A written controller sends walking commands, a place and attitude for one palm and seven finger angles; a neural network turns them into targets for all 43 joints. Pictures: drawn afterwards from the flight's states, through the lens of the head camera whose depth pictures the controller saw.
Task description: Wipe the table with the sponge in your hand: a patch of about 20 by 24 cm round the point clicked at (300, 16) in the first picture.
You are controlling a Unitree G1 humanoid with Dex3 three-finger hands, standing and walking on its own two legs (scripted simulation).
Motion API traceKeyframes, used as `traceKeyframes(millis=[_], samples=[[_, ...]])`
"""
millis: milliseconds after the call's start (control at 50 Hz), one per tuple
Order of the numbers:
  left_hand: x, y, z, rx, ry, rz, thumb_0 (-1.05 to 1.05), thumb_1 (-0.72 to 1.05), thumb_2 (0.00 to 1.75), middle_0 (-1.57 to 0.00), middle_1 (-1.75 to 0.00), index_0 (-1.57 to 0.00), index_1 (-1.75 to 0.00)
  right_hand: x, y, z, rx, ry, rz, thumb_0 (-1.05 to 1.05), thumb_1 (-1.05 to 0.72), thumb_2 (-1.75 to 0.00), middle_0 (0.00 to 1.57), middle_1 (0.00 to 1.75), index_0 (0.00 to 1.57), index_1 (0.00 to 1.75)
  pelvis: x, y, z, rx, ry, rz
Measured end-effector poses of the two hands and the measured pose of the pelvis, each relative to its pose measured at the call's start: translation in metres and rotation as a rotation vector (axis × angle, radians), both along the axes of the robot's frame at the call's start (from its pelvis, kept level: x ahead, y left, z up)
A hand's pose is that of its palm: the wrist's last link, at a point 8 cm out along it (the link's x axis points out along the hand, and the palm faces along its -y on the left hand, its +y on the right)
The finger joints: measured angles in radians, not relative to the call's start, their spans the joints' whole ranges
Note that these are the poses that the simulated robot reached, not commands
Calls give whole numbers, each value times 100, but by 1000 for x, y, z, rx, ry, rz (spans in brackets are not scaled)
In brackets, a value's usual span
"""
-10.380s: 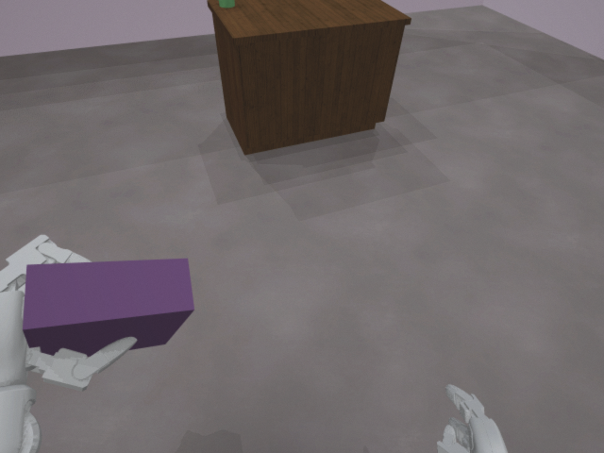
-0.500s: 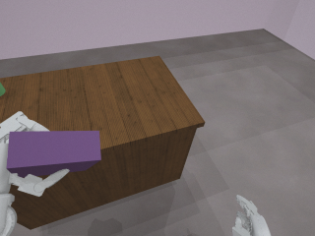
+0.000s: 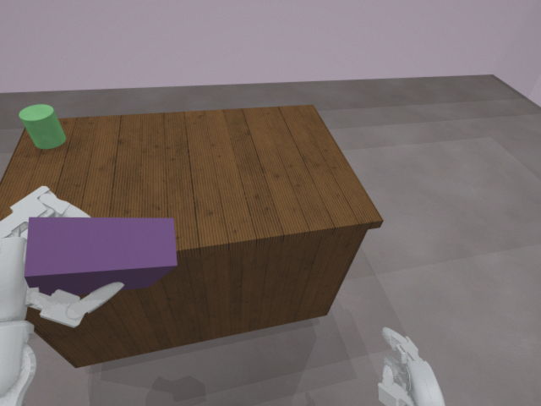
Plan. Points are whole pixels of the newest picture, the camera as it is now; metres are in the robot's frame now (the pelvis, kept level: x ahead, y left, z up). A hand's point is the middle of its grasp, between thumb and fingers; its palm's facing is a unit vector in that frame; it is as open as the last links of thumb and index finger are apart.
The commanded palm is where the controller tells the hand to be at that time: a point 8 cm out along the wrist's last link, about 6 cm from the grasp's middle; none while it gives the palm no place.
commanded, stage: come to a stop and stand still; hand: left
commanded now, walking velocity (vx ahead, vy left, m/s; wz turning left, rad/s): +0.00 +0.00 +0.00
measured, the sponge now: (122, 258) +0.23 +0.21 +0.14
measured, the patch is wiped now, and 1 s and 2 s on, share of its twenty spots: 0.00 0.00 0.00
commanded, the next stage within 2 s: look again from close up in 0.84 s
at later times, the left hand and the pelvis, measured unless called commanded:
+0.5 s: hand (113, 227) +0.26 +0.23 +0.16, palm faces +0.38 -0.84 -0.39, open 9.8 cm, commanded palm +0.21 +0.27 +0.18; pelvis +0.05 -0.01 +0.00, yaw +1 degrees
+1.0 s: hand (118, 219) +0.28 +0.23 +0.16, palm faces +0.39 -0.84 -0.37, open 9.8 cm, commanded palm +0.22 +0.26 +0.18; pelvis +0.07 -0.02 +0.01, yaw +1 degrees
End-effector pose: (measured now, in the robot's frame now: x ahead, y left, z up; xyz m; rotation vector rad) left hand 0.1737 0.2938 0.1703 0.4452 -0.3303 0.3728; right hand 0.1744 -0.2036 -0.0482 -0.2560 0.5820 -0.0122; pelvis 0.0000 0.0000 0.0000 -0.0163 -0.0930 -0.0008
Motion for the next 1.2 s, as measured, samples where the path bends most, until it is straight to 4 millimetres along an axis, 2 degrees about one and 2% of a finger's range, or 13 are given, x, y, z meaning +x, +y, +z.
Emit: traceKeyframes(millis=[140, 300, 520, 780, 940, 1200], samples=[[2, -3, -3, -15, 15, 21, 1, -46, 100, -78, -134, -77, -135, 3, -8, -4, -23, 38, 0, 2, -90, -90, 20, 30, 20, 30, 9, -3, 2, -5, 14, 6], [24, -9, -1, -6, 31, 15, 1, -46, 100, -78, -134, -77, -135, 14, -17, -9, -15, 68, -25, 2, -90, -90, 20, 30, 20, 30, 25, -7, 4, 0, 36, 11], [52, -21, 1, 6, 80, -11, 1, -46, 101, -78, -135, -77, -135, 45, -26, -13, -1, 87, -48, 2, -90, -90, 20, 30, 20, 30, 52, -15, 5, 1, 66, 14], [64, -24, -2, -32, 95, 12, 1, -46, 101, -78, -135, -77, -135, 77, -34, -5, -14, 61, -61, 2, -91, -90, 20, 30, 20, 30, 68, -20, 5, 0, 71, 15], [64, -23, 0, -33, 93, 11, 1, -46, 101, -78, -135, -77, -135, 76, -32, -5, -13, 68, -64, 2, -91, -90, 20, 30, 20, 30, 69, -19, 6, 0, 71, 19], [55, -18, -2, -38, 105, 20, 0, -46, 101, -78, -135, -77, -135, 58, -27, -14, -12, 116, -74, 2, -91, -90, 20, 30, 20, 30, 62, -15, 6, 0, 66, 26]])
